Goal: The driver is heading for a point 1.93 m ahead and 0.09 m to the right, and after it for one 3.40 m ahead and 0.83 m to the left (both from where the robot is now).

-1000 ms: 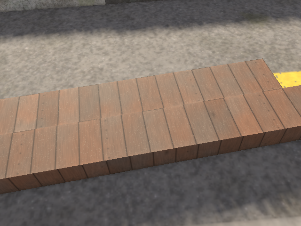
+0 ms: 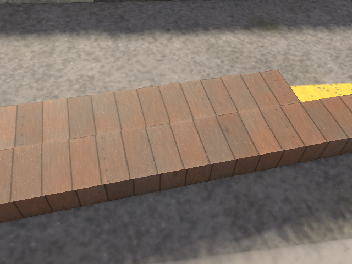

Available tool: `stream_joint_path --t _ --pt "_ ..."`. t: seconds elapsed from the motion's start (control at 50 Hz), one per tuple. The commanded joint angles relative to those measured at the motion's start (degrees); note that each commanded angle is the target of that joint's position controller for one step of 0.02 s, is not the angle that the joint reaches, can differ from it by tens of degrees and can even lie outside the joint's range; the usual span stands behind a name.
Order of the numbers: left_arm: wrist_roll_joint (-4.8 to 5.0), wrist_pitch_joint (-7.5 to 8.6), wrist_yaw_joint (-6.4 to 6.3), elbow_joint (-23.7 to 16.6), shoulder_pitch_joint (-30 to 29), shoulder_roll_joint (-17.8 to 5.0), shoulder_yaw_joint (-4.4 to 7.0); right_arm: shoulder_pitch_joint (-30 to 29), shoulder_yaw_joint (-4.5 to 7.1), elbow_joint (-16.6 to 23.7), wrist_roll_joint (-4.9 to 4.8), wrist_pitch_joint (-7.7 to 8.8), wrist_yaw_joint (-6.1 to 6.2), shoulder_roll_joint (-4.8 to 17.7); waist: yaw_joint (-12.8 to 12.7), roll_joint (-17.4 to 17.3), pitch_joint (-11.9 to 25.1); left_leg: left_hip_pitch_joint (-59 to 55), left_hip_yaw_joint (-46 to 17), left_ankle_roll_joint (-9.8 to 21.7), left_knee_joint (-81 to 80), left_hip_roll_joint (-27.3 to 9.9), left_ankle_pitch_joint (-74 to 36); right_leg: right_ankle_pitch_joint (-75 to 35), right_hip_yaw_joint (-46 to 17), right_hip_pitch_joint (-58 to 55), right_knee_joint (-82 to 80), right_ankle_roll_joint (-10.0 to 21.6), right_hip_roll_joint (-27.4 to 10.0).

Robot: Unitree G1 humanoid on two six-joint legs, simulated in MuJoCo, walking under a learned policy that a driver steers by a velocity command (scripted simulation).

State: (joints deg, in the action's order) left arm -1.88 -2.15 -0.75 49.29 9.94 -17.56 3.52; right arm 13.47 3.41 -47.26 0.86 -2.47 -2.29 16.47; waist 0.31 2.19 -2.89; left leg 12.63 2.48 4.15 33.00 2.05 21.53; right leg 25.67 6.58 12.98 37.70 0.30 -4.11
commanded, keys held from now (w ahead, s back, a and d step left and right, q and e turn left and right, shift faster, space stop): w+q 0.18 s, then w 0.04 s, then w+e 0.78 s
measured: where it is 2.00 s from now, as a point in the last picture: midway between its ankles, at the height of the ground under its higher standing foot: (199, 128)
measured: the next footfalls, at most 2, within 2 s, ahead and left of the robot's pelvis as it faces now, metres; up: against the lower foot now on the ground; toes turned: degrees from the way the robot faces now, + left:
right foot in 0.48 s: +0.39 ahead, -0.04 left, +0.00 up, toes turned +3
left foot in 1.00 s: +0.66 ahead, +0.13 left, +0.00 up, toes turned -12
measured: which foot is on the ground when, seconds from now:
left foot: down 0.00-0.52, up 0.54-0.98, down 1.00-1.00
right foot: up 0.00-0.46, down 0.48-0.98, up 1.00-1.00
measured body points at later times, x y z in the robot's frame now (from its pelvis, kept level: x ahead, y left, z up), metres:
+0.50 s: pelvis +0.22 +0.02 -0.01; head +0.25 +0.02 +0.44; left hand +0.38 +0.28 -0.11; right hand +0.20 -0.26 -0.15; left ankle -0.01 +0.07 -0.72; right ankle +0.35 -0.04 -0.73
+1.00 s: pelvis +0.51 +0.05 +0.00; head +0.54 +0.04 +0.45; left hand +0.54 +0.33 -0.14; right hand +0.69 -0.21 -0.09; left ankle +0.62 +0.13 -0.73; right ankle +0.36 -0.04 -0.72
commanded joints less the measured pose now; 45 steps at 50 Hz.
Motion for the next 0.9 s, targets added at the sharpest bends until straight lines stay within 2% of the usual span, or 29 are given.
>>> stream_joint_path --t 0.02,0.04,0.06,0.1,0.12,0.18,0.26,0.34,0.38,0.4,0.44,0.46,0.48,0.5,0.52,0.54,0.56,0.58,0.6,0.62,0.68,0.72,0.78,0.82,0.86,0.9 --pt "-1.08 1.51 0.57 -10.0 -13.0 -3.5 0.0 13.4 3.1 -0.1 0.85 1.78 0.56 12.9 7.0 -14.1 -4.3 -11.3 -45.1 13.3 -29.0 -22.7 27.9 8.9 -7.8 32.7 21.2 1.1 3.9" --pt "0.3 2.14 1.12 -9.5 -11.8 -5.6 0.53 9.5 2.49 0.6 0.45 1.86 1.14 11.0 3.8 -10.1 -6.7 -8.4 -40.2 12.8 -28.5 -20.7 27.4 1.9 -9.0 31.4 21.6 1.3 1.6" --pt "0.88 2.95 1.74 -7.7 -8.6 -6.6 0.8 6.3 2.07 1.4 -0.04 2.19 1.64 9.4 1.6 -8.1 -7.3 -8.0 -34.2 10.7 -28.0 -17.0 20.0 -4.2 -8.8 29.3 20.3 0.9 0.5" --pt "-0.92 3.7 2.35 -5.1 -5.0 -6.2 0.69 5.1 1.66 1.6 -0.28 3.37 2.25 8.1 0.8 -7.5 -4.2 -11.1 -25.8 8.6 -26.7 -11.9 2.8 -10.7 -7.9 26.0 19.1 -0.2 0.2" --pt "-1.2 3.68 2.61 -4.8 -4.5 -5.5 0.57 6.6 1.53 1.0 -0.41 4.04 2.09 7.7 0.8 -6.7 -2.3 -12.7 -23.9 8.5 -25.6 -11.1 -3.5 -12.6 -7.6 25.6 19.1 -0.5 0.7" --pt "-0.81 3.32 2.72 -5.6 -6.5 -4.3 0.26 11.0 1.74 -0.9 -0.84 5.08 1.75 8.0 1.7 -6.1 -1.4 -15.2 -22.4 9.0 -24.4 -10.7 -11.4 -15.3 -6.9 28.7 17.3 -1.7 1.1" --pt "-0.65 3.5 3.13 -6.9 -11.2 -3.3 -0.28 14.5 1.02 -3.0 -0.38 5.64 2.23 6.2 3.8 -7.6 -3.0 -16.6 -19.5 8.4 -25.7 -10.5 -16.5 -19.5 -4.6 31.3 10.0 -2.5 0.8" --pt "0.04 4.14 3.89 -9.0 -16.6 -2.1 -1.13 16.3 0.44 -5.0 0.18 6.5 2.47 6.0 5.6 -7.6 -4.3 -17.1 -14.7 7.2 -25.5 -10.8 -28.3 -21.5 -1.7 28.2 2.3 -0.4 1.7" --pt "0.34 4.39 4.06 -9.9 -17.3 -2.0 -1.45 16.2 0.2 -6.0 0.46 6.88 2.75 6.0 5.0 -7.9 -5.1 -17.7 -12.8 6.6 -26.1 -12.1 -33.5 -21.3 -1.0 25.2 -1.7 2.1 2.4" --pt "0.43 4.45 4.03 -9.9 -16.1 -2.2 -1.47 15.2 0.11 -6.2 0.56 7.09 2.9 6.1 3.9 -8.0 -4.9 -17.7 -11.4 6.0 -25.5 -12.5 -37.9 -20.7 -0.7 22.3 -3.5 3.5 3.1" --pt "0.7 4.51 3.25 -8.1 -9.6 -3.3 -0.96 13.1 0.06 -6.3 0.87 7.53 3.32 7.0 0.3 -8.2 -1.2 -18.0 -8.2 4.2 -18.3 -12.5 -59.2 -18.1 0.4 11.9 -5.2 6.1 6.8" --pt "0.82 4.73 2.67 -5.8 -2.5 -4.5 -0.34 12.5 0.18 -6.5 1.32 7.41 3.44 7.6 -2.7 -8.2 2.9 -19.2 -6.8 3.4 -9.4 -12.2 -68.5 -15.8 0.6 5.6 -5.5 7.2 9.0" --pt "0.81 5.09 2.03 -2.8 6.8 -5.2 0.19 11.7 0.25 -6.5 1.31 7.12 3.49 8.1 -6.9 -7.3 7.7 -17.2 -4.8 2.6 2.4 -11.1 -69.7 -16.7 0.4 -4.2 -9.1 8.4 9.9" --pt "-0.18 5.28 1.17 -0.8 15.6 -7.8 1.09 11.5 -0.3 -5.7 1.04 7.36 3.48 7.2 -10.2 -4.1 12.7 -7.3 -3.5 1.7 17.0 -9.6 -56.1 -10.9 -9.0 -17.5 -10.1 11.0 2.3" --pt "-1.13 5.18 0.85 0.0 19.6 -14.4 3.03 15.5 -1.32 -4.1 -0.39 7.68 2.63 2.2 -7.2 10.9 17.0 13.9 -0.5 -1.7 41.9 1.8 -16.7 -4.1 -41.1 -30.4 -14.8 20.6 -13.6" --pt "1.13 4.92 1.84 0.4 14.0 -11.3 2.45 12.5 -0.66 -3.8 1.39 8.25 2.47 5.8 -4.9 6.0 15.2 21.5 -7.4 -0.2 47.1 2.8 2.4 -3.4 -53.0 -27.6 -23.2 21.0 -14.5" --pt "1.8 4.9 2.16 -0.9 7.7 -9.7 2.21 7.9 -0.66 -2.4 1.16 8.67 2.05 6.4 -2.6 2.9 7.4 23.7 -8.7 0.4 45.8 -1.3 -2.8 -1.9 -43.9 -19.4 -23.8 20.0 -13.5" --pt "1.57 4.98 2.34 -1.5 5.3 -6.6 1.59 4.9 -0.85 -1.8 1.15 9.19 1.82 6.7 -2.1 -1.9 3.5 22.7 -7.7 0.2 42.8 -3.5 -6.0 -7.8 -37.5 -12.3 -25.2 18.9 -11.4" --pt "1.38 5.24 2.15 -1.3 4.8 -5.5 1.22 3.8 -0.92 -1.3 1.32 8.95 1.71 5.9 -0.8 -3.3 1.1 21.1 -7.5 -0.3 39.8 -5.0 -6.3 -13.7 -33.1 -7.3 -25.9 17.8 -9.1" --pt "1.43 5.48 1.92 -0.6 4.5 -4.2 0.76 4.1 -1.18 -0.9 1.88 8.17 1.66 5.2 0.8 -3.2 0.4 18.7 -7.2 -1.3 37.2 -5.9 -6.2 -19.3 -29.4 -3.6 -26.7 16.7 -6.7" --pt "1.86 6.6 1.67 0.4 6.5 -5.6 1.1 3.5 -1.91 0.1 2.44 6.2 1.49 2.8 1.9 -1.4 1.2 17.0 -4.9 -4.2 30.4 -6.5 -5.9 -28.7 -23.3 0.4 -26.9 16.7 -3.7" --pt "1.88 6.56 1.45 0.6 8.0 -6.4 1.37 -1.5 -2.24 2.2 2.34 5.79 1.42 2.3 0.9 -0.8 -0.3 19.2 -3.4 -6.0 24.1 -6.8 -9.2 -28.4 -22.2 1.7 -27.9 16.3 -2.3" --pt "2.09 6.06 1.32 1.1 11.1 -6.6 1.72 -9.7 -2.76 5.3 2.01 5.76 1.16 1.6 -2.1 0.2 -0.7 20.3 -2.1 -7.7 12.6 -6.0 -16.8 -31.1 -21.3 -0.2 -26.7 13.4 -0.1" --pt "1.48 5.66 0.97 1.2 13.1 -5.8 1.71 -11.5 -3.22 6.0 1.28 5.81 1.27 0.7 -3.4 2.3 1.8 18.9 -1.4 -7.9 11.3 -4.4 -18.1 -35.5 -21.1 -3.3 -23.6 12.4 0.0" --pt "0.8 5.33 0.63 1.0 14.4 -5.5 1.69 -14.2 -3.31 7.4 0.96 6.17 1.53 1.3 -4.3 2.2 2.5 20.0 -1.9 -7.0 10.7 -3.7 -17.1 -39.7 -24.0 -6.8 -20.9 12.5 -1.6" --pt "0.5 5.29 0.0 0.0 14.2 -6.6 2.03 -15.6 -3.19 8.9 1.23 6.44 1.76 2.5 -4.1 1.8 2.4 22.7 -3.5 -5.8 8.8 -3.6 -13.0 -42.0 -27.8 -12.2 -18.0 13.0 -3.6"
